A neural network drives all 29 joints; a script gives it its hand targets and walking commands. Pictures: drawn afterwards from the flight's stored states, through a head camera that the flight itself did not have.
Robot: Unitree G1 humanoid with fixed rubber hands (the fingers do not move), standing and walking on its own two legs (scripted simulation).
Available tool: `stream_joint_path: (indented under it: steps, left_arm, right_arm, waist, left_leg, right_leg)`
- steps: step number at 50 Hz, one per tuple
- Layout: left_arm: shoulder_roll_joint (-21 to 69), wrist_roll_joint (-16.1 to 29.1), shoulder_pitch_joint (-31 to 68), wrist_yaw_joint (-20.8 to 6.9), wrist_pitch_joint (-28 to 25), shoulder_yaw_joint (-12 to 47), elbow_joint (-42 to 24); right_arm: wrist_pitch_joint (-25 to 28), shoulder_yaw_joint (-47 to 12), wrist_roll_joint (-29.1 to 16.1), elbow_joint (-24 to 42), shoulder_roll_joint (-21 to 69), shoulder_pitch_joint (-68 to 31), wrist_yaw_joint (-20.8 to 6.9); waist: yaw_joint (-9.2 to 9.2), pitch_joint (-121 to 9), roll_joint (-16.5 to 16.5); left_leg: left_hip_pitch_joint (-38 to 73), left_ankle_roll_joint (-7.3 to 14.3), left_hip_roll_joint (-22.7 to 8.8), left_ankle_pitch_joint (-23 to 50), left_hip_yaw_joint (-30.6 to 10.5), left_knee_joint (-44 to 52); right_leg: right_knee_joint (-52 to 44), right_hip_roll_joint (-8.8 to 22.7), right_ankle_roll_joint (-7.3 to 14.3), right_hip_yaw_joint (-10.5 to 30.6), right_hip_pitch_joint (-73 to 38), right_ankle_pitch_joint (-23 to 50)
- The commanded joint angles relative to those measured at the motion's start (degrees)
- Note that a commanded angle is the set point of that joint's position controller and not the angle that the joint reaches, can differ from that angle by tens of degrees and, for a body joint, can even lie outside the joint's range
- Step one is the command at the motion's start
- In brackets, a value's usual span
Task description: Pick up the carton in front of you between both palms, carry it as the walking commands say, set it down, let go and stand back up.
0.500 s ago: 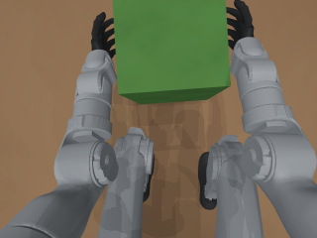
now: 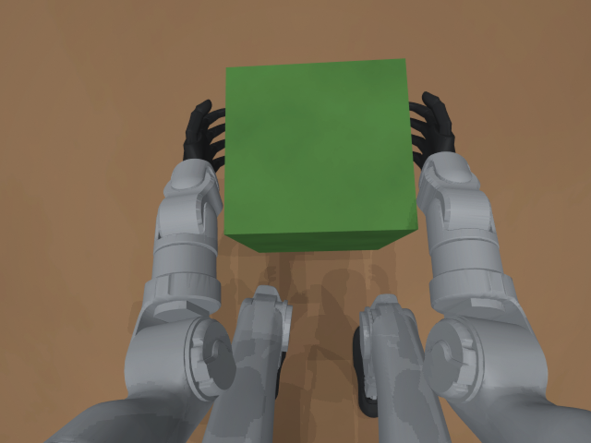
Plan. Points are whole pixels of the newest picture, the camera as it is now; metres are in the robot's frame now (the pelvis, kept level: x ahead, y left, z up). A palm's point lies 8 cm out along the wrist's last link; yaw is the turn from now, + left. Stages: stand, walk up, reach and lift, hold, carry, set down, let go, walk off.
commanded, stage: reach and lift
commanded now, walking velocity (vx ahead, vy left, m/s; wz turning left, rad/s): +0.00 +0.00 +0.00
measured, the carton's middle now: (316, 176) +0.46 +0.03 -0.12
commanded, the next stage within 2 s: none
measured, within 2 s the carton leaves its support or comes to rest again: neither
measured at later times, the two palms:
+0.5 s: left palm (150, 136) +0.41 +0.17 +0.11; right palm (521, 134) +0.42 -0.13 +0.11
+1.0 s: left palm (12, 55) +0.38 +0.16 +0.26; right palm out of the picture +0.38 -0.14 +0.26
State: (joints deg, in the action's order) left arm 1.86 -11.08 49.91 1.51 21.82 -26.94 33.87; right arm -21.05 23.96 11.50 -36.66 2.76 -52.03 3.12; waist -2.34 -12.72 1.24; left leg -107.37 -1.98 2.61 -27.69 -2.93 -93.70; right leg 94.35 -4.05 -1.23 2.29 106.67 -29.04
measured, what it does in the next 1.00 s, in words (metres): rises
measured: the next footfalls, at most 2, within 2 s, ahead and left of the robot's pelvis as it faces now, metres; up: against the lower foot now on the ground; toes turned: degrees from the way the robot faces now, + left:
none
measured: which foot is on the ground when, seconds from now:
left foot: down 0.00-1.00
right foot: down 0.00-1.00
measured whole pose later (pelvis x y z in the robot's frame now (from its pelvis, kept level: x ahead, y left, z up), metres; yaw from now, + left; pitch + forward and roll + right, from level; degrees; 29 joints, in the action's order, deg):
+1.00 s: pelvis +0.08 +0.00 +0.24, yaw +1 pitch +1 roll +0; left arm 8.7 -13.8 15.2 0.5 31.0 -15.6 21.6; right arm -30.6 15.1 13.4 -22.1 8.7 -15.3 0.6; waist -0.1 -4.6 0.3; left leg -16.6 -0.4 1.3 -13.8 -3.8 -29.4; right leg 29.7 -1.6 0.0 3.8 15.7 -14.9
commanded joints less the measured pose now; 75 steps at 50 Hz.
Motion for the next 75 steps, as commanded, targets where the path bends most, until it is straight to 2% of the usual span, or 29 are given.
stream_joint_path:
  steps: [1,6,15,30,41,46,52,57,64,75]
  left_arm:
    - [60.8,9.7,32.8,-14.5,0.1,34.8,2.7]
    - [61.8,9.3,27.5,-14.2,-0.4,35.3,3.2]
    - [62.9,7.9,19.5,-13.9,-1.4,35.9,3.0]
    - [63.4,6.1,4.2,-14.2,-1.5,38.8,0.2]
    - [62.6,7.2,-6.0,-14.6,3.6,42.6,-5.8]
    - [62.0,8.0,-8.6,-14.7,7.4,44.9,-10.5]
    - [60.1,6.4,-10.1,-14.9,11.7,40.9,-10.3]
    - [60.4,4.8,-5.0,-15.5,12.1,37.4,-9.0]
    - [61.6,5.2,-0.3,-15.8,11.9,38.7,-10.0]
    - [60.5,5.3,-4.2,-15.0,12.9,39.6,-12.6]
  right_arm:
    - [0.7,-33.1,-9.5,-2.0,62.4,-32.7,-13.7]
    - [1.0,-33.6,-8.9,-2.1,62.8,-27.0,-13.6]
    - [1.9,-32.5,-6.9,-2.4,63.2,-17.4,-13.6]
    - [1.4,-36.5,-6.2,2.1,64.2,-2.5,-14.1]
    - [-3.9,-40.1,-7.2,8.3,63.1,7.8,-15.0]
    - [-7.8,-41.4,-8.2,12.6,62.8,11.2,-15.5]
    - [-12.3,-37.4,-6.5,12.5,60.0,12.2,-16.3]
    - [-12.7,-34.2,-5.1,11.0,59.7,6.6,-17.3]
    - [-12.2,-34.9,-5.0,12.2,60.3,2.3,-17.6]
    - [-13.2,-35.9,-5.2,15.2,58.5,5.7,-17.1]
  waist:
    - [-1.89,-52.8,0.6]
    - [-1.25,-47.3,0.9]
    - [0.1,-38.9,-0.9]
    - [0.78,-25.8,-0.9]
    - [1.67,-14.8,-1.0]
    - [2.21,-9.0,-1.0]
    - [2.33,2.2,-1.2]
    - [1.95,5.1,-1.4]
    - [2.35,1.2,-1.3]
    - [2.25,0.3,-1.5]
  left_leg:
    - [36.9,0.4,6.6,13.7,5.6,12.2]
    - [42.1,0.6,6.6,13.3,4.4,17.3]
    - [52.9,1.0,6.1,13.4,2.4,27.6]
    - [73.5,2.1,4.5,20.3,-0.8,45.6]
    - [91.1,2.1,3.5,28.5,-1.7,59.4]
    - [98.0,1.9,2.8,29.2,-1.9,65.7]
    - [100.0,2.2,2.3,21.6,-1.6,71.2]
    - [100.1,2.5,1.9,15.8,-1.0,71.9]
    - [102.3,2.2,1.9,16.2,-0.7,71.7]
    - [105.4,1.8,2.1,21.9,-0.9,73.1]
  right_leg:
    - [-12.9,-6.5,-0.2,-4.2,-31.8,11.5]
    - [-18.2,-6.3,-0.1,-3.2,-36.0,11.1]
    - [-28.3,-5.6,0.9,-1.2,-45.9,11.5]
    - [-46.9,-3.1,1.4,2.6,-69.7,19.3]
    - [-61.0,-1.8,1.1,2.9,-87.3,28.8]
    - [-67.1,-1.2,1.0,2.8,-94.4,29.9]
    - [-72.6,-0.6,1.3,2.6,-96.7,22.6]
    - [-73.4,-0.3,2.0,2.2,-95.9,16.1]
    - [-73.0,-0.6,2.0,1.7,-97.8,16.4]
    - [-74.2,-1.0,1.7,1.5,-100.9,21.7]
